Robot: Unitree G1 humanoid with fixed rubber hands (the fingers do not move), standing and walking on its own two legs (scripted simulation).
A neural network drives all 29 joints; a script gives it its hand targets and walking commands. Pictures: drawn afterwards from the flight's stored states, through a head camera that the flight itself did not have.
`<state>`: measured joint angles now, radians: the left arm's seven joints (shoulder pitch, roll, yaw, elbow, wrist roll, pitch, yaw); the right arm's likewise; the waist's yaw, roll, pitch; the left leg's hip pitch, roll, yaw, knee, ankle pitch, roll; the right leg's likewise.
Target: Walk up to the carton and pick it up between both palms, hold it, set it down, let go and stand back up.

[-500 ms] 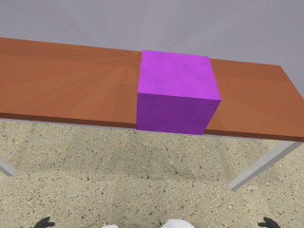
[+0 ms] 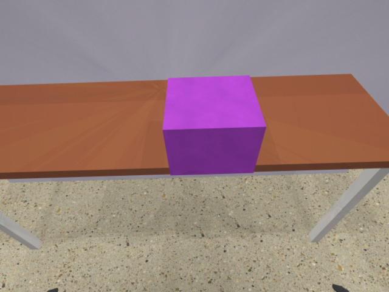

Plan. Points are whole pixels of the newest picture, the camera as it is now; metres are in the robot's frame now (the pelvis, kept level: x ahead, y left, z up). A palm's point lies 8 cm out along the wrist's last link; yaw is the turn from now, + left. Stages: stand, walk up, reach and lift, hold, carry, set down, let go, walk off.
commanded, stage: walk up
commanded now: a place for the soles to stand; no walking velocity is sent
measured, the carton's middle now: (210, 125) +0.52 -0.04 +0.04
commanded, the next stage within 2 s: none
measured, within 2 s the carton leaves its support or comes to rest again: neither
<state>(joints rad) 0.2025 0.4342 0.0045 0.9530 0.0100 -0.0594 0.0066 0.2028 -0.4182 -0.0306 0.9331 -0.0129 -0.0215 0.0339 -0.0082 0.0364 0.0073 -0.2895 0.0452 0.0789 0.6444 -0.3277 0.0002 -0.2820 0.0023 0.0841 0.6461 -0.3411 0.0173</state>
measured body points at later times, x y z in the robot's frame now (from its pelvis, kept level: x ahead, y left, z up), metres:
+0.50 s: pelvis +0.06 -0.08 +0.00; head +0.07 -0.07 +0.45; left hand +0.21 +0.25 -0.10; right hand +0.03 -0.46 -0.08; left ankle +0.01 +0.12 -0.72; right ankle +0.15 -0.22 -0.73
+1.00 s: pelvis +0.10 -0.09 -0.02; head +0.15 -0.10 +0.43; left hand +0.14 +0.28 -0.10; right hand +0.22 -0.42 -0.13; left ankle +0.09 +0.05 -0.72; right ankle +0.16 -0.23 -0.72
